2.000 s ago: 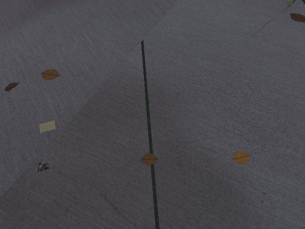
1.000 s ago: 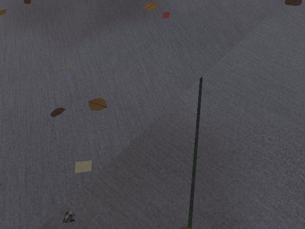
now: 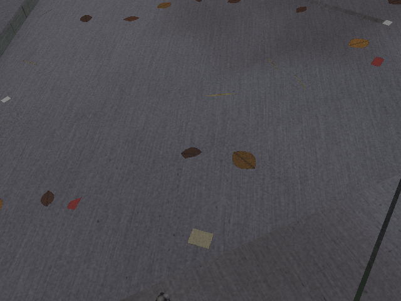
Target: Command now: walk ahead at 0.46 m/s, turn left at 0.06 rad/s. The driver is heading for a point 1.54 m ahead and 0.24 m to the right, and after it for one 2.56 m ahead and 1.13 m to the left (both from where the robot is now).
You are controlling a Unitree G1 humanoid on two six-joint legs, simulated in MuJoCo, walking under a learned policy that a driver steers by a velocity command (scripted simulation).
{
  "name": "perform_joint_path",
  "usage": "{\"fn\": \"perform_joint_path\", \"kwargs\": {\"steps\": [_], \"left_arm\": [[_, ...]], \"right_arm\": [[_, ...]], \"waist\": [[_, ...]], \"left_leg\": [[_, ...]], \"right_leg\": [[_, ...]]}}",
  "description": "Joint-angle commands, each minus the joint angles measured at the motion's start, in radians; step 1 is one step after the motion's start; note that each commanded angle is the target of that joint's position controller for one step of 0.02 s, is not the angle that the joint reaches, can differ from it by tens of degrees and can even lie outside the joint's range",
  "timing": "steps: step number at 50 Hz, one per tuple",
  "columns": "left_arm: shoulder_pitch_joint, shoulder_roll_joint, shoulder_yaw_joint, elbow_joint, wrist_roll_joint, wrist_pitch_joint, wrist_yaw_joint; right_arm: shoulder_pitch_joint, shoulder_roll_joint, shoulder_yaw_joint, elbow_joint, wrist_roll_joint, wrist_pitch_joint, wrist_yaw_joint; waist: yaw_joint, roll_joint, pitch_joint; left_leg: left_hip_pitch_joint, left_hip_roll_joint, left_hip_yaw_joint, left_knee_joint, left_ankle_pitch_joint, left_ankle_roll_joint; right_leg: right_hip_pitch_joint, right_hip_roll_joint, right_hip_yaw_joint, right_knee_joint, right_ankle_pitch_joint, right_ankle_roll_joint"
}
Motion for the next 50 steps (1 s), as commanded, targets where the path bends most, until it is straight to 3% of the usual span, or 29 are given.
{"fn": "perform_joint_path", "kwargs": {"steps": [1, 4, 7, 9, 11, 12, 13, 14, 15, 16, 17, 18, 19, 20, 22, 25, 31, 36, 39, 40, 41, 42, 43, 44, 45, 46, 47, 48, 50], "left_arm": [[-0.033, 0.168, 0.038, -0.059, -0.005, -0.010, 0.011], [0.010, 0.187, 0.040, -0.030, -0.013, 0.000, 0.018], [0.056, 0.201, 0.042, -0.004, -0.023, 0.009, 0.019], [0.062, 0.208, 0.046, 0.009, -0.028, 0.018, 0.021], [0.057, 0.226, 0.053, 0.016, -0.028, 0.028, 0.025], [0.046, 0.237, 0.055, 0.017, -0.028, 0.033, 0.028], [0.042, 0.225, 0.050, 0.013, -0.024, 0.038, 0.031], [0.045, 0.183, 0.031, -0.011, -0.001, 0.036, 0.035], [0.190, 0.039, -0.011, -0.034, -0.004, 0.016, 0.026], [0.121, 0.142, 0.009, -0.018, -0.027, -0.005, 0.019], [0.005, 0.194, 0.027, -0.055, -0.050, -0.015, 0.013], [-0.057, 0.184, 0.022, -0.071, -0.042, -0.021, 0.016], [-0.078, 0.174, 0.025, -0.070, -0.026, -0.018, 0.017], [-0.050, 0.165, 0.028, -0.061, -0.025, -0.005, 0.014], [-0.009, 0.128, 0.024, -0.041, -0.032, 0.023, 0.015], [-0.078, 0.111, 0.023, -0.064, -0.027, 0.044, 0.023], [-0.247, 0.084, 0.014, -0.112, -0.021, 0.025, -0.005], [-0.377, 0.080, 0.012, -0.197, -0.024, 0.021, -0.037], [-0.324, 0.118, 0.032, -0.222, -0.025, 0.025, -0.049], [-0.226, 0.153, 0.053, -0.206, -0.025, 0.029, -0.045], [-0.060, 0.210, 0.086, -0.167, -0.028, 0.032, -0.033], [0.081, 0.310, 0.119, -0.145, -0.024, 0.043, -0.012], [0.019, 0.342, 0.114, -0.173, -0.039, 0.033, -0.014], [0.037, 0.247, 0.084, -0.184, -0.033, 0.028, -0.020], [0.013, 0.208, 0.073, -0.180, -0.023, 0.023, -0.019], [-0.042, 0.201, 0.071, -0.180, -0.020, 0.020, -0.019], [-0.092, 0.168, 0.062, -0.191, -0.016, 0.019, -0.017], [-0.122, 0.164, 0.057, -0.206, -0.006, 0.020, -0.013], [-0.139, 0.172, 0.060, -0.204, -0.005, 0.017, -0.005]], "right_arm": [[-0.126, -0.031, -0.004, -0.100, -0.006, -0.021, 0.002], [-0.218, 0.001, 0.011, -0.115, -0.001, -0.029, 0.013], [-0.288, -0.008, 0.009, -0.134, 0.012, -0.035, 0.030], [-0.306, -0.026, 0.003, -0.145, 0.014, -0.038, 0.039], [-0.265, -0.056, -0.010, -0.138, 0.011, -0.040, 0.042], [-0.189, -0.081, -0.024, -0.120, 0.007, -0.038, 0.036], [-0.042, -0.121, -0.046, -0.078, 0.005, -0.033, 0.026], [0.145, -0.181, -0.064, -0.044, -0.004, -0.026, 0.012], [0.189, -0.270, -0.078, -0.025, -0.014, -0.025, 0.017], [0.197, -0.166, -0.053, -0.025, -0.004, -0.022, 0.016], [0.131, -0.132, -0.039, -0.022, -0.002, -0.021, 0.011], [0.067, -0.117, -0.032, -0.026, -0.004, -0.020, 0.010], [0.016, -0.092, -0.026, -0.026, -0.013, -0.021, 0.013], [-0.015, -0.069, -0.020, -0.028, -0.024, -0.028, 0.014], [-0.033, -0.059, -0.023, -0.010, -0.019, -0.046, 0.015], [-0.022, -0.083, -0.034, 0.030, -0.023, -0.063, 0.008], [0.008, -0.115, -0.039, 0.073, -0.017, -0.058, -0.009], [0.087, -0.148, -0.051, 0.124, 0.002, -0.023, -0.017], [0.063, -0.184, -0.061, 0.122, 0.006, 0.002, -0.030], [0.050, -0.193, -0.063, 0.116, 0.003, 0.011, -0.036], [0.036, -0.182, -0.056, 0.107, 0.004, 0.016, -0.043], [0.066, -0.126, -0.034, 0.073, -0.014, 0.006, -0.048], [0.123, -0.028, 0.002, 0.036, -0.029, -0.027, -0.031], [0.039, -0.132, -0.021, 0.022, 0.002, -0.062, -0.010], [-0.039, -0.145, -0.021, -0.005, 0.032, -0.079, 0.000], [-0.057, -0.122, -0.015, -0.008, 0.017, -0.084, -0.005], [-0.060, -0.133, -0.023, 0.002, -0.009, -0.078, -0.012], [-0.046, -0.131, -0.026, 0.003, -0.014, -0.065, -0.011], [-0.021, -0.103, -0.020, 0.016, -0.023, -0.044, -0.012]], "waist": [[0.010, -0.141, 0.075], [0.044, -0.142, 0.084], [0.062, -0.144, 0.107], [0.046, -0.147, 0.116], [0.006, -0.159, 0.084], [-0.044, -0.165, 0.026], [-0.121, -0.153, -0.072], [-0.193, -0.074, -0.223], [-0.107, 0.229, -0.386], [-0.156, 0.178, -0.384], [-0.149, 0.121, -0.202], [-0.119, 0.027, -0.113], [-0.085, -0.004, -0.051], [-0.047, 0.024, -0.039], [-0.019, 0.038, -0.022], [-0.022, 0.013, 0.050], [-0.085, -0.017, 0.096], [-0.131, -0.027, 0.129], [-0.072, 0.024, 0.057], [-0.013, 0.035, -0.009], [0.076, 0.011, -0.098], [0.112, -0.128, -0.214], [0.012, -0.328, -0.327], [0.076, -0.223, -0.350], [0.074, -0.172, -0.217], [0.026, -0.063, -0.120], [-0.005, -0.046, -0.082], [-0.033, -0.066, -0.065], [-0.056, -0.061, -0.055]], "left_leg": [[-0.177, 0.035, 0.005, -0.135, 0.133, -0.029], [-0.080, 0.010, 0.034, -0.335, 0.262, -0.033], [-0.032, -0.007, 0.039, -0.437, 0.300, -0.018], [-0.025, -0.012, 0.029, -0.482, 0.263, 0.011], [0.055, -0.036, 0.044, -0.507, 0.197, 0.044], [0.174, -0.065, 0.071, -0.523, 0.181, 0.068], [0.388, -0.080, 0.087, -0.535, 0.202, 0.100], [0.715, 0.082, -0.083, -0.481, 0.216, 0.159], [1.046, 0.339, -0.600, -0.577, -0.034, 0.325], [1.017, 0.335, -0.730, -0.701, -0.160, 0.308], [0.885, 0.299, -0.568, -0.716, -0.114, 0.264], [0.735, 0.260, -0.448, -0.731, 0.004, 0.242], [0.612, 0.224, -0.355, -0.758, 0.105, 0.232], [0.532, 0.197, -0.289, -0.791, 0.153, 0.225], [0.448, 0.184, -0.206, -0.852, 0.177, 0.234], [0.398, 0.189, -0.102, -0.910, 0.214, 0.230], [0.460, 0.158, 0.088, -0.929, 0.279, 0.172], [0.666, 0.217, 0.135, -0.856, 0.362, 0.151], [0.726, 0.227, 0.177, -0.687, 0.772, 0.117], [0.714, 0.211, 0.197, -0.544, 0.916, 0.100], [0.614, 0.171, 0.227, -0.323, 0.910, 0.069], [0.310, 0.106, 0.238, 0.023, 0.580, 0.022], [-0.063, -0.122, 0.081, 0.340, -0.304, -0.027], [-0.167, -0.065, -0.094, 0.377, -0.299, -0.004], [-0.192, -0.025, -0.083, 0.333, -0.228, 0.015], [-0.168, 0.016, -0.072, 0.232, -0.164, 0.017], [-0.109, 0.048, -0.069, 0.146, -0.125, 0.008], [-0.051, 0.059, -0.071, 0.109, -0.102, -0.002], [0.004, 0.055, -0.043, 0.027, -0.074, -0.038]], "right_leg": [[0.074, -0.221, 0.194, -0.210, 0.203, -0.164], [0.050, -0.199, 0.114, -0.204, 0.276, -0.144], [0.074, -0.237, 0.119, -0.200, 0.272, -0.144], [0.134, -0.270, 0.126, -0.177, 0.323, -0.131], [0.191, -0.281, 0.114, -0.103, 0.520, -0.111], [0.197, -0.265, 0.088, -0.002, 0.704, -0.097], [0.147, -0.221, 0.048, 0.176, 0.805, -0.072], [-0.062, -0.177, 0.025, 0.471, 0.554, -0.039], [-0.448, 0.016, 0.034, 0.850, -0.194, 0.025], [-0.558, -0.005, 0.155, 0.962, -0.301, 0.019], [-0.630, -0.054, 0.124, 0.982, -0.234, 0.012], [-0.605, -0.101, 0.094, 0.935, -0.145, 0.010], [-0.571, -0.130, 0.087, 0.877, -0.089, 0.016], [-0.507, -0.159, 0.097, 0.847, -0.047, 0.019], [-0.450, -0.170, 0.096, 0.809, -0.020, 0.035], [-0.518, -0.169, 0.123, 0.717, 0.075, 0.057], [-0.518, -0.135, 0.062, 0.388, 0.382, 0.042], [-0.593, -0.112, 0.006, 0.250, 0.286, -0.003], [-0.466, -0.042, -0.071, 0.242, 0.131, -0.055], [-0.331, 0.003, -0.099, 0.239, 0.098, -0.081], [-0.088, 0.038, -0.092, 0.192, 0.144, -0.121], [0.252, -0.145, 0.212, 0.181, 0.110, -0.215], [0.518, -0.343, 0.773, 0.027, -0.045, -0.394], [0.536, -0.344, 0.782, -0.043, -0.077, -0.355], [0.424, -0.307, 0.622, -0.043, 0.004, -0.311], [0.272, -0.264, 0.510, -0.042, 0.132, -0.280], [0.165, -0.236, 0.431, -0.050, 0.247, -0.262], [0.084, -0.218, 0.405, -0.070, 0.304, -0.263], [-0.007, -0.201, 0.353, -0.100, 0.391, -0.277]]}}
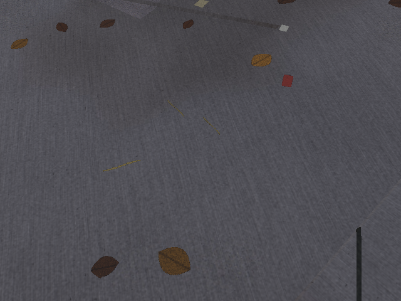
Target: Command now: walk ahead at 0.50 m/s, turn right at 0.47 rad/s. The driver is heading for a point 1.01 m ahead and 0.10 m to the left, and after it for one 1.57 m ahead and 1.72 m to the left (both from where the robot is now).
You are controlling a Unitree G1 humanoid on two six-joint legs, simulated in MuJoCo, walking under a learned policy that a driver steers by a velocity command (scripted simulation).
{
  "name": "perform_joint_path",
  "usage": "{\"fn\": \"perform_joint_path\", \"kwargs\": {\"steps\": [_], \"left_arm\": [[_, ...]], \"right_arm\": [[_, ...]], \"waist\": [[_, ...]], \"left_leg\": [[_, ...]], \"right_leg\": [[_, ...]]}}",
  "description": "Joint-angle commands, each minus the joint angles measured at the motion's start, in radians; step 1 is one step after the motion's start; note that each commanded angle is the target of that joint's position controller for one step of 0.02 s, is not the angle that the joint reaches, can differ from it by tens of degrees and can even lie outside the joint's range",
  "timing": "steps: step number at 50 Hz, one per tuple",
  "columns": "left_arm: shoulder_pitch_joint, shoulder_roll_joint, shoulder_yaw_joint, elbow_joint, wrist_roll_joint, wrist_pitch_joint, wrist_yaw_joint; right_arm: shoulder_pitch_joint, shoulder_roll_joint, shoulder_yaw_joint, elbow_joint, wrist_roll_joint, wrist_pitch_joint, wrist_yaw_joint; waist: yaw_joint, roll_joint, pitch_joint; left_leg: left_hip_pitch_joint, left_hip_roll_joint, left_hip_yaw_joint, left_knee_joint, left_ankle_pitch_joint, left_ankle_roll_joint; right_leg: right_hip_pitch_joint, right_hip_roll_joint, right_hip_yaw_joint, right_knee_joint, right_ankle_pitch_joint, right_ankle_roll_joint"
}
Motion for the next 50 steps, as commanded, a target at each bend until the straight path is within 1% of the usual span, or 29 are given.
{"fn": "perform_joint_path", "kwargs": {"steps": [1, 6, 8, 13, 16, 17, 18, 19, 20, 21, 22, 23, 24, 26, 28, 29, 32, 34, 37, 40, 42, 43, 44, 45, 46, 47, 48, 49, 50], "left_arm": [[-0.010, 0.141, 0.038, -0.069, 0.009, -0.023, 0.017], [0.052, 0.143, 0.034, -0.007, -0.007, -0.025, 0.046], [0.077, 0.153, 0.036, 0.011, -0.008, -0.027, 0.046], [0.143, 0.148, 0.037, 0.051, -0.010, -0.013, 0.056], [0.156, 0.160, 0.043, 0.063, -0.004, 0.008, 0.059], [0.149, 0.159, 0.042, 0.067, -0.005, 0.012, 0.056], [0.143, 0.138, 0.031, 0.067, -0.006, 0.011, 0.048], [0.147, 0.082, 0.008, 0.051, 0.000, 0.006, 0.043], [0.328, -0.009, -0.017, 0.085, 0.011, -0.012, 0.037], [0.321, 0.069, -0.012, 0.057, -0.027, -0.029, 0.041], [0.139, 0.142, 0.007, 0.025, -0.043, -0.033, 0.051], [0.020, 0.153, 0.009, -0.007, -0.029, -0.034, 0.056], [-0.015, 0.132, 0.008, -0.016, -0.007, -0.032, 0.059], [0.030, 0.085, 0.004, -0.015, 0.009, -0.025, 0.052], [0.045, 0.048, -0.003, -0.014, 0.007, -0.023, 0.046], [0.021, 0.057, 0.001, -0.022, 0.007, -0.024, 0.045], [-0.104, 0.008, -0.016, -0.050, 0.013, -0.032, 0.038], [-0.178, -0.011, -0.023, -0.062, 0.004, -0.037, 0.026], [-0.271, 0.004, -0.018, -0.089, -0.007, -0.044, 0.009], [-0.299, 0.029, -0.008, -0.104, -0.005, -0.050, -0.008], [-0.199, 0.071, 0.013, -0.083, 0.000, -0.050, -0.006], [-0.056, 0.114, 0.034, -0.041, 0.003, -0.048, 0.002], [0.132, 0.177, 0.052, -0.006, 0.016, -0.044, 0.014], [0.180, 0.243, 0.066, 0.016, 0.014, -0.042, 0.010], [0.193, 0.142, 0.043, 0.018, -0.001, -0.034, 0.013], [0.114, 0.112, 0.030, 0.013, 0.000, -0.031, 0.020], [0.052, 0.095, 0.024, 0.009, 0.008, -0.031, 0.021], [0.007, 0.071, 0.017, 0.014, 0.015, -0.035, 0.017], [-0.020, 0.051, 0.012, 0.017, 0.024, -0.044, 0.015]], "right_arm": [[0.057, -0.089, -0.024, -0.040, -0.014, 0.005, -0.004], [-0.105, -0.050, -0.006, -0.064, -0.011, -0.002, 0.007], [-0.151, -0.050, -0.004, -0.072, -0.005, -0.010, 0.022], [-0.227, -0.065, -0.005, -0.105, 0.001, -0.015, 0.055], [-0.183, -0.077, -0.011, -0.097, 0.010, -0.015, 0.056], [-0.129, -0.084, -0.017, -0.080, 0.008, -0.017, 0.051], [-0.010, -0.116, -0.036, -0.046, 0.002, -0.023, 0.045], [0.166, -0.170, -0.049, -0.019, -0.017, -0.028, 0.040], [0.250, -0.219, -0.061, 0.000, -0.002, -0.015, 0.037], [0.349, -0.216, -0.068, 0.046, 0.043, 0.000, 0.044], [0.274, -0.146, -0.051, 0.024, 0.037, 0.007, 0.033], [0.183, -0.113, -0.034, 0.009, 0.018, 0.013, 0.024], [0.135, -0.099, -0.024, -0.004, -0.002, 0.011, 0.022], [0.097, -0.070, -0.015, 0.004, -0.013, 0.004, 0.022], [0.113, -0.072, -0.016, 0.024, 0.000, -0.002, 0.019], [0.111, -0.076, -0.017, 0.026, 0.002, -0.005, 0.014], [0.125, -0.092, -0.021, 0.046, 0.009, 0.007, -0.003], [0.177, -0.106, -0.023, 0.070, 0.018, 0.011, -0.009], [0.241, -0.113, -0.025, 0.102, 0.027, 0.025, -0.009], [0.256, -0.124, -0.033, 0.121, 0.023, 0.045, -0.012], [0.227, -0.147, -0.040, 0.117, 0.022, 0.053, -0.018], [0.209, -0.138, -0.035, 0.107, 0.016, 0.057, -0.019], [0.192, -0.110, -0.021, 0.075, -0.004, 0.054, -0.021], [0.341, 0.014, 0.018, 0.067, -0.003, 0.033, -0.010], [0.291, -0.080, -0.002, 0.085, 0.016, 0.016, -0.002], [0.191, -0.132, -0.020, 0.050, 0.042, 0.008, 0.002], [0.131, -0.120, -0.018, 0.038, 0.042, 0.007, -0.002], [0.106, -0.106, -0.022, 0.033, 0.029, 0.013, -0.005], [0.127, -0.094, -0.026, 0.040, 0.025, 0.026, -0.007]], "waist": [[-0.028, -0.032, -0.138], [0.033, -0.076, -0.072], [0.058, -0.078, -0.059], [0.094, -0.074, -0.022], [0.073, -0.093, -0.017], [0.042, -0.081, -0.041], [-0.018, -0.054, -0.124], [-0.090, 0.021, -0.278], [-0.035, 0.283, -0.403], [-0.089, 0.300, -0.444], [-0.123, 0.135, -0.271], [-0.110, 0.034, -0.152], [-0.082, 0.012, -0.094], [-0.021, 0.079, -0.089], [-0.002, 0.085, -0.097], [0.004, 0.061, -0.079], [-0.030, 0.056, -0.048], [-0.065, 0.061, -0.044], [-0.097, 0.049, -0.017], [-0.079, 0.054, -0.016], [-0.009, 0.081, -0.087], [0.063, 0.065, -0.182], [0.133, -0.012, -0.330], [0.070, -0.273, -0.466], [0.113, -0.210, -0.458], [0.105, -0.152, -0.274], [0.074, -0.072, -0.186], [0.043, -0.046, -0.120], [0.009, -0.073, -0.103]], "left_leg": [[-0.088, 0.040, -0.010, -0.093, 0.084, -0.039], [-0.037, 0.009, -0.002, -0.476, 0.533, -0.055], [0.006, -0.005, -0.003, -0.550, 0.638, -0.038], [-0.114, 0.001, -0.041, -0.627, 0.512, 0.013], [-0.072, -0.007, -0.021, -0.648, 0.331, 0.036], [0.017, -0.023, 0.008, -0.679, 0.312, 0.054], [0.209, -0.034, 0.029, -0.684, 0.354, 0.085], [0.521, 0.097, -0.097, -0.588, 0.459, 0.148], [0.860, 0.297, -0.425, -0.535, 0.585, 0.292], [0.937, 0.372, -0.724, -0.718, 0.151, 0.360], [0.830, 0.323, -0.635, -0.780, 0.034, 0.302], [0.670, 0.279, -0.513, -0.802, 0.109, 0.260], [0.540, 0.246, -0.442, -0.819, 0.233, 0.259], [0.411, 0.181, -0.327, -0.846, 0.408, 0.247], [0.389, 0.160, -0.244, -0.863, 0.551, 0.241], [0.365, 0.138, -0.188, -0.886, 0.592, 0.232], [0.297, 0.068, -0.060, -0.931, 0.637, 0.195], [0.312, 0.064, -0.040, -0.949, 0.586, 0.182], [0.424, 0.118, -0.073, -0.940, 0.521, 0.186], [0.549, 0.166, -0.089, -0.869, 0.601, 0.170], [0.568, 0.154, -0.067, -0.736, 0.872, 0.149], [0.513, 0.110, -0.034, -0.574, 0.933, 0.126], [0.308, 0.057, -0.004, -0.293, 0.687, 0.097], [-0.091, -0.121, 0.014, 0.078, -0.040, 0.034], [-0.219, -0.096, -0.094, 0.190, -0.209, 0.037], [-0.276, -0.050, -0.082, 0.199, -0.131, 0.040], [-0.245, -0.004, -0.059, 0.148, -0.045, 0.037], [-0.214, 0.022, -0.049, 0.087, 0.002, 0.028], [-0.154, 0.046, -0.056, 0.052, 0.040, 0.023]], "right_leg": [[0.148, -0.280, 0.300, -0.207, 0.322, -0.217], [0.070, -0.184, 0.155, -0.209, 0.159, -0.127], [0.055, -0.202, 0.175, -0.189, 0.061, -0.117], [0.198, -0.271, 0.289, -0.008, 0.018, -0.124], [0.240, -0.292, 0.333, 0.073, 0.140, -0.105], [0.233, -0.270, 0.318, 0.140, 0.207, -0.088], [0.195, -0.210, 0.269, 0.289, 0.297, -0.065], [0.024, -0.154, 0.198, 0.572, 0.166, -0.020], [-0.303, 0.005, 0.129, 0.937, -0.533, 0.063], [-0.509, -0.011, 0.147, 1.043, -0.481, 0.087], [-0.596, -0.082, 0.119, 1.037, -0.383, 0.087], [-0.588, -0.124, 0.074, 0.983, -0.284, 0.088], [-0.546, -0.155, 0.067, 0.929, -0.231, 0.093], [-0.439, -0.203, 0.069, 0.841, -0.189, 0.092], [-0.444, -0.220, 0.050, 0.785, -0.155, 0.096], [-0.440, -0.228, 0.052, 0.675, -0.072, 0.107], [-0.331, -0.195, -0.006, 0.344, 0.140, 0.125], [-0.261, -0.162, -0.030, 0.197, 0.249, 0.127], [-0.276, -0.146, -0.018, 0.087, 0.274, 0.104], [-0.285, -0.136, -0.009, 0.037, 0.163, 0.060], [-0.118, -0.094, -0.043, 0.019, 0.093, 0.021], [0.097, -0.093, -0.048, 0.010, 0.130, -0.014], [0.420, -0.254, 0.125, 0.069, 0.197, -0.082], [0.762, -0.492, 0.592, -0.004, 0.017, -0.257], [0.751, -0.498, 0.698, -0.097, -0.140, -0.245], [0.596, -0.466, 0.533, -0.131, -0.125, -0.194], [0.445, -0.423, 0.414, -0.160, -0.041, -0.159], [0.327, -0.386, 0.329, -0.195, 0.040, -0.141], [0.251, -0.357, 0.260, -0.231, 0.076, -0.124]]}}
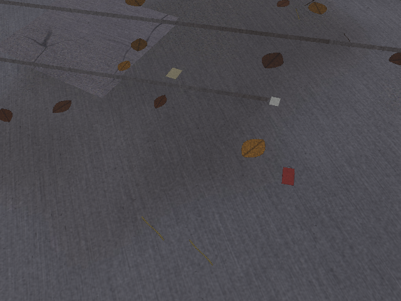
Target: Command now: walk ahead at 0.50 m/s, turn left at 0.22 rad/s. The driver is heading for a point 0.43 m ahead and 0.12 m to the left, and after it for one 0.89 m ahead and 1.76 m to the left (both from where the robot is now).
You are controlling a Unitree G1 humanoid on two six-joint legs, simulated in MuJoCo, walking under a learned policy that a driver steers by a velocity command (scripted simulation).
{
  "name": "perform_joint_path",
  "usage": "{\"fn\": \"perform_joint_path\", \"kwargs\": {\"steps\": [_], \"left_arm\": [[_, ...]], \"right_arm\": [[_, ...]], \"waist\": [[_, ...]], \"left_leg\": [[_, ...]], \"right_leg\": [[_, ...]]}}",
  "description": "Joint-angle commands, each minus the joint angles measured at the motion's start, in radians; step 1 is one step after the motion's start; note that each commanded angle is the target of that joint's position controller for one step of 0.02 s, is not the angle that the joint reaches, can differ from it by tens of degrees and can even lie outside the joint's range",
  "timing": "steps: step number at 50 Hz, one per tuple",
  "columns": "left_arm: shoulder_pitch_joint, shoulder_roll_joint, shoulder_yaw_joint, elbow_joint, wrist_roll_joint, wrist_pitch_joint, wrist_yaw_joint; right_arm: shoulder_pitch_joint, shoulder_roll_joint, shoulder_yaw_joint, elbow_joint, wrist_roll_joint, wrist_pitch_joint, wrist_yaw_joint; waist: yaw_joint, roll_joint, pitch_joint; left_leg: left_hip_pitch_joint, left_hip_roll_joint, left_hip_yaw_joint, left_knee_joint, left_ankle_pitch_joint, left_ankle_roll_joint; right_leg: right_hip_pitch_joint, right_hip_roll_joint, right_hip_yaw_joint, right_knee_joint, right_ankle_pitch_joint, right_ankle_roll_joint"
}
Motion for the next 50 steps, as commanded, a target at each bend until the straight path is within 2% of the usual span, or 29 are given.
{"fn": "perform_joint_path", "kwargs": {"steps": [1, 4, 6, 10, 13, 17, 19, 20, 21, 22, 23, 24, 25, 26, 27, 28, 29, 31, 35, 37, 40, 42, 44, 45, 46, 47, 48, 49, 50], "left_arm": [[0.071, 0.090, 0.032, -0.013, 0.011, -0.022, 0.001], [0.068, 0.119, 0.044, 0.024, 0.010, -0.040, 0.005], [0.082, 0.137, 0.051, 0.044, 0.017, -0.045, 0.012], [0.093, 0.149, 0.054, 0.072, 0.004, -0.038, 0.027], [0.148, 0.173, 0.064, 0.107, -0.006, -0.024, 0.033], [0.181, 0.200, 0.078, 0.136, -0.022, 0.006, 0.039], [0.164, 0.227, 0.086, 0.134, -0.029, 0.022, 0.045], [0.158, 0.241, 0.090, 0.131, -0.029, 0.030, 0.048], [0.152, 0.246, 0.088, 0.132, -0.029, 0.038, 0.051], [0.143, 0.228, 0.078, 0.128, -0.025, 0.039, 0.053], [0.181, 0.121, 0.044, 0.106, 0.028, 0.024, 0.045], [0.246, 0.074, 0.014, 0.052, 0.016, -0.015, 0.027], [0.111, 0.165, 0.033, 0.036, -0.031, -0.047, 0.020], [0.035, 0.174, 0.031, 0.007, -0.049, -0.062, 0.020], [0.018, 0.166, 0.030, 0.014, -0.028, -0.063, 0.029], [0.020, 0.178, 0.037, 0.017, -0.002, -0.056, 0.034], [0.038, 0.177, 0.041, 0.016, 0.006, -0.045, 0.030], [0.059, 0.149, 0.037, 0.013, 0.013, -0.027, 0.026], [-0.106, 0.094, 0.017, -0.041, 0.018, -0.028, 0.023], [-0.170, 0.077, 0.010, -0.059, 0.008, -0.034, 0.012], [-0.234, 0.112, 0.022, -0.089, -0.007, -0.039, 0.002], [-0.220, 0.140, 0.033, -0.090, -0.010, -0.047, -0.002], [-0.116, 0.168, 0.049, -0.065, -0.006, -0.057, 0.003], [-0.001, 0.195, 0.063, -0.041, 0.004, -0.061, 0.008], [0.147, 0.242, 0.075, -0.029, 0.013, -0.057, 0.016], [0.221, 0.294, 0.089, 0.009, 0.015, -0.045, 0.010], [0.203, 0.201, 0.069, -0.008, -0.009, -0.040, 0.007], [0.152, 0.147, 0.055, -0.019, -0.010, -0.034, 0.012], [0.090, 0.138, 0.047, -0.022, 0.002, -0.026, 0.012]], "right_arm": [[-0.004, -0.088, -0.031, -0.074, 0.000, 0.002, -0.006], [-0.037, -0.058, -0.029, -0.092, -0.003, 0.025, -0.012], [-0.073, -0.062, -0.035, -0.101, -0.006, 0.022, -0.009], [-0.184, -0.035, -0.028, -0.134, -0.007, 0.008, 0.014], [-0.276, -0.027, -0.020, -0.178, -0.004, 0.013, 0.029], [-0.351, -0.039, -0.021, -0.239, -0.008, 0.021, 0.052], [-0.325, -0.057, -0.031, -0.252, -0.011, 0.025, 0.060], [-0.268, -0.083, -0.046, -0.245, -0.012, 0.028, 0.059], [-0.158, -0.119, -0.069, -0.218, -0.011, 0.030, 0.054], [0.003, -0.167, -0.098, -0.176, -0.006, 0.034, 0.038], [0.095, -0.246, -0.112, -0.146, 0.003, 0.040, 0.017], [0.076, -0.304, -0.113, -0.186, 0.000, 0.022, 0.029], [0.127, -0.214, -0.096, -0.177, -0.004, 0.020, 0.035], [0.079, -0.178, -0.086, -0.169, -0.002, 0.012, 0.032], [-0.006, -0.151, -0.076, -0.185, -0.001, 0.008, 0.030], [-0.070, -0.124, -0.066, -0.203, -0.006, 0.007, 0.025], [-0.096, -0.113, -0.061, -0.215, -0.017, 0.007, 0.019], [-0.100, -0.127, -0.066, -0.217, -0.016, 0.006, 0.009], [-0.053, -0.154, -0.073, -0.187, -0.005, 0.012, -0.022], [-0.012, -0.158, -0.074, -0.171, -0.006, 0.021, -0.027], [0.043, -0.150, -0.075, -0.142, 0.005, 0.022, -0.027], [0.044, -0.144, -0.076, -0.134, 0.003, 0.025, -0.033], [0.015, -0.142, -0.079, -0.144, -0.003, 0.031, -0.034], [-0.009, -0.115, -0.068, -0.160, -0.006, 0.032, -0.029], [-0.007, -0.076, -0.051, -0.183, -0.025, 0.031, -0.024], [0.174, -0.002, -0.029, -0.192, 0.009, 0.023, -0.020], [0.160, -0.103, -0.041, -0.168, 0.018, 0.023, -0.022], [0.035, -0.167, -0.060, -0.183, 0.012, 0.029, -0.022], [-0.026, -0.165, -0.062, -0.199, 0.001, 0.035, -0.026]], "waist": [[0.027, -0.106, -0.057], [0.014, -0.090, -0.017], [0.022, -0.073, -0.009], [0.059, -0.073, 0.019], [0.097, -0.056, 0.053], [0.110, -0.052, 0.081], [0.081, -0.073, 0.050], [0.048, -0.084, 0.000], [-0.011, -0.079, -0.070], [-0.097, -0.050, -0.146], [-0.075, 0.161, -0.222], [-0.018, 0.266, -0.399], [-0.104, 0.082, -0.393], [-0.094, 0.064, -0.250], [-0.042, -0.036, -0.157], [-0.003, -0.022, -0.111], [0.028, -0.002, -0.092], [0.051, 0.004, -0.077], [0.005, 0.023, -0.016], [-0.028, 0.055, -0.026], [-0.047, 0.058, -0.009], [-0.025, 0.077, -0.009], [0.029, 0.098, -0.046], [0.088, 0.077, -0.133], [0.146, -0.019, -0.275], [0.073, -0.372, -0.413], [0.094, -0.278, -0.357], [0.122, -0.166, -0.207], [0.099, -0.082, -0.115]], "left_leg": [[-0.232, 0.107, -0.056, -0.009, 0.092, -0.016], [-0.250, 0.117, -0.062, -0.103, 0.173, -0.040], [-0.282, 0.112, -0.074, -0.189, 0.323, -0.046], [-0.230, 0.092, -0.021, -0.439, 0.568, -0.034], [-0.272, 0.092, -0.013, -0.530, 0.566, -0.017], [-0.346, 0.081, 0.022, -0.597, 0.407, 0.020], [-0.267, 0.038, 0.083, -0.609, 0.289, 0.049], [-0.174, 0.002, 0.117, -0.605, 0.240, 0.069], [-0.022, -0.041, 0.145, -0.625, 0.244, 0.094], [0.244, -0.051, 0.117, -0.670, 0.320, 0.135], [0.552, 0.141, -0.156, -0.592, 0.530, 0.196], [0.839, 0.343, -0.710, -0.715, 0.396, 0.443], [0.859, 0.320, -0.673, -0.801, 0.319, 0.396], [0.748, 0.280, -0.533, -0.811, 0.347, 0.348], [0.580, 0.235, -0.434, -0.822, 0.419, 0.303], [0.445, 0.211, -0.374, -0.837, 0.529, 0.291], [0.359, 0.188, -0.341, -0.861, 0.590, 0.285], [0.271, 0.168, -0.299, -0.883, 0.685, 0.284], [0.131, 0.055, -0.163, -0.890, 0.672, 0.209], [0.105, 0.040, -0.172, -0.887, 0.567, 0.177], [0.172, 0.081, -0.266, -0.859, 0.432, 0.163], [0.253, 0.117, -0.326, -0.802, 0.433, 0.156], [0.288, 0.113, -0.347, -0.711, 0.551, 0.139], [0.255, 0.062, -0.316, -0.576, 0.588, 0.112], [0.126, -0.007, -0.244, -0.319, 0.408, 0.078], [-0.248, -0.145, -0.147, 0.011, -0.182, 0.008], [-0.369, -0.061, -0.166, 0.134, -0.187, 0.002], [-0.397, -0.025, -0.141, 0.157, -0.088, -0.004], [-0.362, 0.012, -0.099, 0.135, -0.015, -0.008]], "right_leg": [[0.237, -0.285, 0.293, -0.288, 0.083, -0.164], [0.173, -0.285, 0.183, -0.353, 0.153, -0.170], [0.197, -0.270, 0.110, -0.358, 0.208, -0.160], [0.203, -0.232, -0.032, -0.343, 0.213, -0.107], [0.299, -0.279, -0.047, -0.319, 0.190, -0.105], [0.460, -0.335, -0.058, -0.235, 0.281, -0.079], [0.491, -0.339, -0.084, -0.136, 0.537, -0.057], [0.498, -0.330, -0.101, -0.035, 0.687, -0.043], [0.475, -0.304, -0.128, 0.124, 0.766, -0.022], [0.323, -0.263, -0.158, 0.365, 0.682, 0.017], [-0.005, -0.174, -0.152, 0.696, -0.029, 0.057], [-0.357, 0.016, 0.026, 1.005, -0.512, 0.109], [-0.480, -0.042, 0.145, 1.003, -0.444, 0.088], [-0.524, -0.081, 0.130, 0.941, -0.361, 0.065], [-0.477, -0.121, 0.125, 0.855, -0.283, 0.064], [-0.404, -0.145, 0.131, 0.774, -0.230, 0.074], [-0.339, -0.159, 0.135, 0.730, -0.203, 0.083], [-0.306, -0.158, 0.111, 0.662, -0.183, 0.106], [-0.228, -0.099, 0.077, 0.272, 0.130, 0.136], [-0.138, -0.048, 0.060, 0.125, 0.278, 0.131], [-0.117, -0.031, 0.104, 0.017, 0.287, 0.105], [-0.116, -0.040, 0.134, -0.008, 0.217, 0.077], [-0.007, -0.035, 0.119, -0.021, 0.134, 0.039], [0.179, -0.067, 0.129, -0.030, 0.149, 0.002], [0.445, -0.211, 0.268, -0.001, 0.101, -0.051], [0.788, -0.441, 0.734, -0.073, -0.106, -0.231], [0.748, -0.454, 0.846, -0.150, -0.369, -0.204], [0.602, -0.410, 0.689, -0.179, -0.373, -0.155], [0.453, -0.372, 0.562, -0.199, -0.249, -0.127]]}}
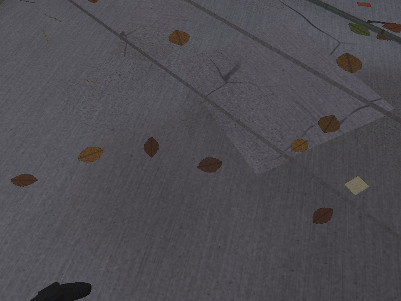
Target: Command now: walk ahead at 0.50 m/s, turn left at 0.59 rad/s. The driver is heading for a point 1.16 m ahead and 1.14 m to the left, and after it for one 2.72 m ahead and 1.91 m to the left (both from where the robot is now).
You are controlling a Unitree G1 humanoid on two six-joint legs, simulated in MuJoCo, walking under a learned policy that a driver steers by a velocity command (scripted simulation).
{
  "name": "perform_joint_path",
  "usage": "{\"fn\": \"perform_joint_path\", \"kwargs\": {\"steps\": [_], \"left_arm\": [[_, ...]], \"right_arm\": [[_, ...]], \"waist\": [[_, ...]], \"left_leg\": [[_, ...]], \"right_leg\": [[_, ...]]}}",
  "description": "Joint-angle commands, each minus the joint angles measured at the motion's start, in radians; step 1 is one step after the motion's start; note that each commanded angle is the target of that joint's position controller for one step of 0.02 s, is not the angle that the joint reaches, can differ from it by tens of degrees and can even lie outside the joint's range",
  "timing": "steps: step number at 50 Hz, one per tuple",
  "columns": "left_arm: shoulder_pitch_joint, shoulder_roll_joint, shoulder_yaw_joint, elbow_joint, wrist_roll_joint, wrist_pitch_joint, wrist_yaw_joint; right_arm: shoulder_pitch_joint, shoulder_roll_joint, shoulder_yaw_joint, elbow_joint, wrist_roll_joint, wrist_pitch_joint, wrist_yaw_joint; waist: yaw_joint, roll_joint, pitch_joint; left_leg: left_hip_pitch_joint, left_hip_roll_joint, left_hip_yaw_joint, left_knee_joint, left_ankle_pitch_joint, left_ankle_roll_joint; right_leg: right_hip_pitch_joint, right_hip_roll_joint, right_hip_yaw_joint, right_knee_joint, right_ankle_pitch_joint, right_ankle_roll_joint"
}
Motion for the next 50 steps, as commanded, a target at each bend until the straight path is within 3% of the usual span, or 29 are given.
{"fn": "perform_joint_path", "kwargs": {"steps": [1, 2, 4, 7, 11, 13, 15, 18, 20, 21, 22, 23, 24, 25, 26, 27, 28, 29, 30, 32, 34, 38, 41, 44, 46, 47, 48, 49, 50], "left_arm": [[0.132, 0.109, 0.036, -0.010, 0.006, 0.011, 0.006], [0.120, 0.098, 0.031, -0.001, 0.012, 0.007, 0.006], [0.110, 0.093, 0.033, 0.018, 0.002, -0.001, 0.002], [0.129, 0.146, 0.052, 0.050, -0.004, -0.007, 0.004], [0.122, 0.162, 0.056, 0.070, -0.002, -0.005, 0.010], [0.142, 0.173, 0.058, 0.086, -0.009, 0.006, 0.016], [0.184, 0.191, 0.063, 0.105, -0.016, 0.017, 0.018], [0.212, 0.219, 0.075, 0.125, -0.032, 0.036, 0.020], [0.206, 0.248, 0.085, 0.128, -0.043, 0.051, 0.024], [0.200, 0.264, 0.090, 0.127, -0.048, 0.057, 0.026], [0.192, 0.271, 0.091, 0.125, -0.049, 0.064, 0.027], [0.183, 0.246, 0.080, 0.124, -0.049, 0.069, 0.027], [0.214, 0.176, 0.053, 0.109, -0.004, 0.065, 0.026], [0.282, 0.060, 0.012, 0.044, 0.030, 0.033, 0.014], [0.176, 0.151, 0.020, 0.021, -0.022, -0.003, 0.006], [0.090, 0.185, 0.027, -0.003, -0.050, -0.022, 0.006], [0.078, 0.186, 0.025, 0.007, -0.034, -0.028, 0.012], [0.075, 0.192, 0.029, 0.016, -0.007, -0.025, 0.017], [0.100, 0.203, 0.038, 0.022, 0.001, -0.017, 0.013], [0.104, 0.173, 0.035, 0.016, 0.011, 0.002, 0.010], [0.067, 0.133, 0.022, 0.008, 0.014, 0.012, 0.008], [-0.084, 0.079, -0.004, -0.022, 0.008, 0.002, -0.013], [-0.161, 0.095, -0.001, -0.052, -0.003, -0.002, -0.022], [-0.164, 0.122, 0.010, -0.065, -0.004, -0.007, -0.028], [-0.074, 0.149, 0.024, -0.046, -0.001, -0.008, -0.025], [0.044, 0.173, 0.038, -0.016, 0.002, -0.008, -0.020], [0.210, 0.204, 0.047, 0.013, 0.012, -0.007, -0.015], [0.345, 0.272, 0.070, 0.040, 0.020, 0.001, -0.013], [0.368, 0.198, 0.052, 0.066, -0.013, 0.005, -0.021]], "right_arm": [[-0.078, -0.150, -0.037, -0.116, -0.016, -0.012, -0.002], [-0.066, -0.127, -0.038, -0.118, -0.011, -0.008, 0.004], [-0.052, -0.084, -0.032, -0.120, 0.001, 0.005, 0.008], [-0.113, -0.057, -0.022, -0.154, -0.010, 0.009, 0.012], [-0.167, -0.069, -0.026, -0.155, -0.004, -0.009, 0.030], [-0.237, -0.052, -0.018, -0.174, -0.004, -0.018, 0.042], [-0.309, -0.037, -0.009, -0.201, -0.004, -0.018, 0.054], [-0.362, -0.048, -0.010, -0.235, -0.004, -0.013, 0.070], [-0.347, -0.071, -0.020, -0.245, -0.012, -0.008, 0.076], [-0.303, -0.093, -0.033, -0.239, -0.017, -0.004, 0.075], [-0.205, -0.128, -0.053, -0.214, -0.018, 0.000, 0.070], [-0.040, -0.167, -0.080, -0.160, -0.014, 0.006, 0.058], [0.091, -0.233, -0.100, -0.123, -0.004, 0.014, 0.038], [0.049, -0.341, -0.104, -0.146, -0.003, -0.003, 0.039], [0.108, -0.257, -0.085, -0.155, -0.005, -0.017, 0.050], [0.076, -0.209, -0.071, -0.139, -0.007, -0.031, 0.052], [0.002, -0.177, -0.060, -0.147, -0.004, -0.038, 0.050], [-0.072, -0.151, -0.049, -0.162, -0.009, -0.039, 0.046], [-0.110, -0.129, -0.038, -0.176, -0.019, -0.042, 0.040], [-0.116, -0.141, -0.040, -0.167, -0.019, -0.045, 0.028], [-0.100, -0.153, -0.040, -0.146, -0.018, -0.046, 0.011], [-0.026, -0.146, -0.034, -0.095, -0.016, -0.042, -0.006], [0.039, -0.146, -0.032, -0.047, -0.012, -0.045, -0.003], [0.061, -0.146, -0.033, -0.013, -0.014, -0.035, -0.008], [0.035, -0.158, -0.036, -0.012, -0.018, -0.025, -0.012], [0.009, -0.156, -0.032, -0.017, -0.022, -0.019, -0.011], [-0.015, -0.134, -0.019, -0.037, -0.033, -0.017, -0.008], [0.137, -0.049, 0.005, -0.027, -0.020, -0.029, 0.000], [0.150, -0.072, 0.011, -0.011, -0.016, -0.041, 0.008]], "waist": [[0.097, -0.073, -0.049], [0.070, -0.104, -0.033], [0.054, -0.134, -0.019], [0.062, -0.102, -0.006], [0.078, -0.080, -0.010], [0.103, -0.076, 0.016], [0.134, -0.075, 0.038], [0.137, -0.072, 0.075], [0.108, -0.083, 0.066], [0.077, -0.094, 0.029], [0.019, -0.089, -0.035], [-0.067, -0.058, -0.121], [-0.096, 0.069, -0.200], [0.025, 0.284, -0.292], [-0.070, 0.154, -0.398], [-0.076, 0.100, -0.262], [-0.034, 0.010, -0.179], [0.006, -0.002, -0.122], [0.042, 0.003, -0.102], [0.066, 0.012, -0.073], [0.061, 0.017, -0.048], [-0.015, 0.040, -0.019], [-0.042, 0.041, 0.019], [-0.022, 0.054, 0.033], [0.031, 0.077, -0.019], [0.096, 0.072, -0.099], [0.170, 0.038, -0.233], [0.146, -0.205, -0.401], [0.152, -0.275, -0.433]], "left_leg": [[-0.440, 0.139, 0.016, 0.155, 0.118, -0.021], [-0.386, 0.170, 0.016, 0.115, 0.141, -0.018], [-0.355, 0.190, 0.043, 0.050, 0.149, -0.019], [-0.407, 0.213, 0.051, -0.070, 0.238, -0.035], [-0.402, 0.209, 0.065, -0.238, 0.507, -0.038], [-0.375, 0.197, 0.099, -0.365, 0.598, -0.034], [-0.355, 0.186, 0.131, -0.445, 0.607, -0.030], [-0.380, 0.181, 0.141, -0.521, 0.521, -0.002], [-0.337, 0.149, 0.180, -0.541, 0.405, 0.031], [-0.267, 0.118, 0.208, -0.541, 0.347, 0.053], [-0.141, 0.079, 0.236, -0.555, 0.326, 0.079], [0.096, 0.042, 0.250, -0.607, 0.400, 0.116], [0.415, 0.164, 0.060, -0.548, 0.472, 0.163], [0.699, 0.371, -0.471, -0.604, 0.446, 0.353], [0.759, 0.422, -0.602, -0.738, 0.337, 0.396], [0.675, 0.385, -0.469, -0.756, 0.383, 0.347], [0.520, 0.338, -0.357, -0.762, 0.439, 0.301], [0.382, 0.308, -0.287, -0.774, 0.549, 0.277], [0.290, 0.285, -0.241, -0.795, 0.631, 0.263], [0.189, 0.264, -0.198, -0.825, 0.731, 0.265], [0.119, 0.229, -0.113, -0.841, 0.804, 0.247], [0.055, 0.162, -0.021, -0.850, 0.702, 0.167], [0.129, 0.209, -0.072, -0.848, 0.605, 0.156], [0.275, 0.269, -0.111, -0.784, 0.687, 0.149], [0.328, 0.264, -0.101, -0.676, 0.973, 0.129], [0.312, 0.224, -0.068, -0.538, 1.109, 0.109], [0.164, 0.177, -0.047, -0.310, 0.981, 0.082], [-0.211, 0.003, 0.020, 0.119, 0.447, -0.006], [-0.371, -0.035, -0.035, 0.243, -0.088, -0.010]], "right_leg": [[0.407, -0.344, 0.432, -0.278, -0.140, -0.160], [0.337, -0.314, 0.353, -0.303, -0.076, -0.148], [0.285, -0.290, 0.250, -0.352, -0.024, -0.153], [0.299, -0.316, 0.166, -0.401, 0.066, -0.185], [0.355, -0.281, 0.002, -0.389, 0.192, -0.152], [0.359, -0.262, -0.072, -0.374, 0.190, -0.127], [0.386, -0.276, -0.099, -0.367, 0.165, -0.118], [0.479, -0.320, -0.115, -0.332, 0.187, -0.101], [0.525, -0.340, -0.137, -0.253, 0.392, -0.084], [0.541, -0.338, -0.155, -0.164, 0.553, -0.074], [0.538, -0.322, -0.175, -0.017, 0.670, -0.060], [0.448, -0.284, -0.210, 0.197, 0.665, -0.029], [0.153, -0.235, -0.202, 0.501, 0.228, 0.011], [-0.272, -0.026, -0.082, 0.838, -0.508, 0.072], [-0.398, -0.038, 0.078, 0.900, -0.490, 0.066], [-0.459, -0.083, 0.082, 0.860, -0.390, 0.045], [-0.410, -0.125, 0.086, 0.763, -0.286, 0.034], [-0.340, -0.149, 0.086, 0.687, -0.233, 0.044], [-0.268, -0.168, 0.104, 0.622, -0.176, 0.050], [-0.219, -0.163, 0.086, 0.532, -0.138, 0.080], [-0.197, -0.144, 0.053, 0.403, -0.040, 0.103], [-0.080, -0.086, 0.014, 0.083, 0.298, 0.088], [-0.097, -0.070, 0.029, -0.009, 0.335, 0.050], [-0.150, -0.066, 0.042, -0.045, 0.208, 0.003], [-0.047, -0.027, 0.006, -0.045, 0.100, -0.034], [0.118, -0.012, -0.018, -0.063, 0.138, -0.065], [0.406, -0.120, 0.087, -0.014, 0.216, -0.124], [0.810, -0.359, 0.517, -0.036, 0.072, -0.309], [0.864, -0.426, 0.780, -0.186, -0.120, -0.329]]}}
Keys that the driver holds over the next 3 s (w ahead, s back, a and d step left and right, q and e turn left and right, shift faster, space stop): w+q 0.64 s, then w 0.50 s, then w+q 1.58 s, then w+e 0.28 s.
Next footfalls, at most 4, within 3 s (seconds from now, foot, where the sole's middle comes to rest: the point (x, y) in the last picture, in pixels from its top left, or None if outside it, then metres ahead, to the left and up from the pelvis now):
0.48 left None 0.35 0.20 -0.79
0.96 right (151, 230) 0.74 0.18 -0.79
1.48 left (58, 206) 0.86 0.54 -0.79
1.94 right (62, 138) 1.20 0.59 -0.79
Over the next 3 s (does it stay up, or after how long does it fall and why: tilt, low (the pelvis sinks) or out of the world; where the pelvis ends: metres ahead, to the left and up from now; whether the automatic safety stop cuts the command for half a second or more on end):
stays up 1.22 1.06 -0.03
